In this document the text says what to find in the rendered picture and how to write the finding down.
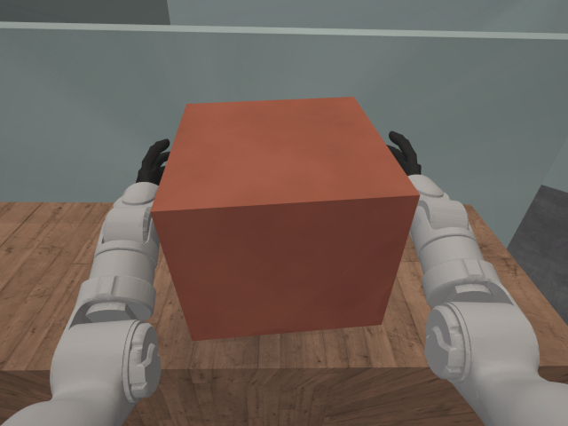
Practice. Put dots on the pedestal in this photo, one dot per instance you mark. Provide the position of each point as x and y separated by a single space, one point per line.
354 376

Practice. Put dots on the carton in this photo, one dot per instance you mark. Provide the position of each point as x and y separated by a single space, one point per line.
281 216

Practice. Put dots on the right robot hand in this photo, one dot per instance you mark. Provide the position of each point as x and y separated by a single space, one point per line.
407 159

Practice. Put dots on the robot left forearm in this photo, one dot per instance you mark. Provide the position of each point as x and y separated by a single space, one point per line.
120 286

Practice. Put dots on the left robot upper arm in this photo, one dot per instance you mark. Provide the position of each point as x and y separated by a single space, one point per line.
100 372

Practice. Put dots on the robot right forearm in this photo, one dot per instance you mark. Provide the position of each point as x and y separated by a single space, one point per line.
453 266

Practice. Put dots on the right robot upper arm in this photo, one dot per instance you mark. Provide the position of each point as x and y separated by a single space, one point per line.
489 353

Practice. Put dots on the left robot hand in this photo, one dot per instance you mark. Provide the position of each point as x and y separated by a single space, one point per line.
151 170

